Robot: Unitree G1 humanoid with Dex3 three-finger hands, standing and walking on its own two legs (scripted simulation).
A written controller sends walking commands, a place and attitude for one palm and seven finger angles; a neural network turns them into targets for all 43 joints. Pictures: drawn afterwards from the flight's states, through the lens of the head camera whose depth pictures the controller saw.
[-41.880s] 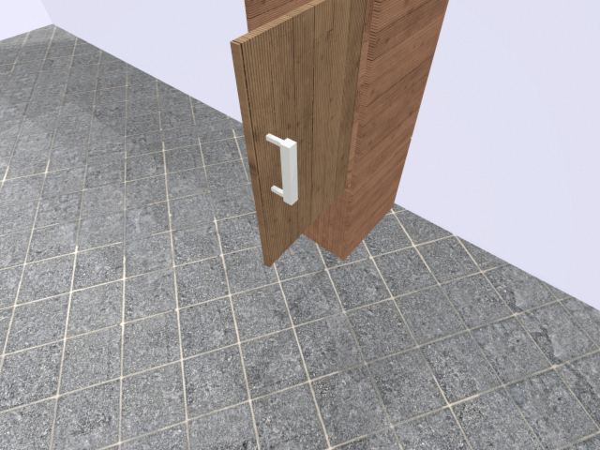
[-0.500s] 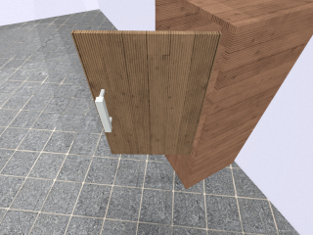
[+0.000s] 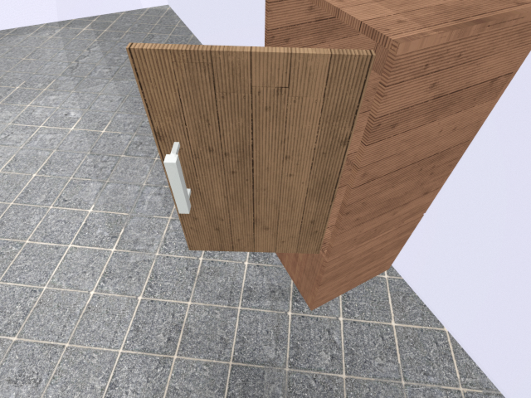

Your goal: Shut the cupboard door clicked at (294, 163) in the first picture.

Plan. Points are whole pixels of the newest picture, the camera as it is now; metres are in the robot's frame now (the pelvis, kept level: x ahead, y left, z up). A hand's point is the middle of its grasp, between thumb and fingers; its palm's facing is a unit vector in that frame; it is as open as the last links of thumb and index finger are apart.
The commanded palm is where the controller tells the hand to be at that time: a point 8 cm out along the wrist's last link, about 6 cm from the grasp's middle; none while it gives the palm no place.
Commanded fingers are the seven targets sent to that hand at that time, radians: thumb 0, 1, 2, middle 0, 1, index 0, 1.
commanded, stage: look again from close up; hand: left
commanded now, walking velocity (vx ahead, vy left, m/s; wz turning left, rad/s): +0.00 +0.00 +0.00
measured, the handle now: (180, 179) +0.52 +0.21 -0.01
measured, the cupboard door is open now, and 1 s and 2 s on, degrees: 61 61 61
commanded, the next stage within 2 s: raise the hand and make a fist in 0.46 s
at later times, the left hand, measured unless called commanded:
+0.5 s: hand out of the picture +0.08 +0.17 -0.17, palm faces -0.01 -0.97 -0.25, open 7.4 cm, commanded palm none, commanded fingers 0.00 0.90 0.90 -0.20 -0.30 -0.20 -0.30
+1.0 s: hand (164, 395) +0.14 +0.16 -0.08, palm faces +0.11 -0.99 -0.02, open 6.1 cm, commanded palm +0.14 +0.21 -0.05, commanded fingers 0.00 0.90 0.90 -0.60 -0.74 -0.60 -0.74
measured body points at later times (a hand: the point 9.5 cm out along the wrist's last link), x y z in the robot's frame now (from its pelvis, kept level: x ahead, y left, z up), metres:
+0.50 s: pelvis +0.04 -0.02 +0.00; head +0.05 -0.03 +0.45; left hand +0.08 +0.23 -0.15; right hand +0.09 -0.27 -0.15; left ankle +0.04 +0.10 -0.74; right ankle +0.00 -0.14 -0.74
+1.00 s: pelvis -0.01 -0.05 -0.10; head +0.05 -0.04 +0.34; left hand +0.13 +0.22 -0.08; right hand +0.23 -0.28 -0.15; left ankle +0.04 +0.10 -0.74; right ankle +0.00 -0.13 -0.74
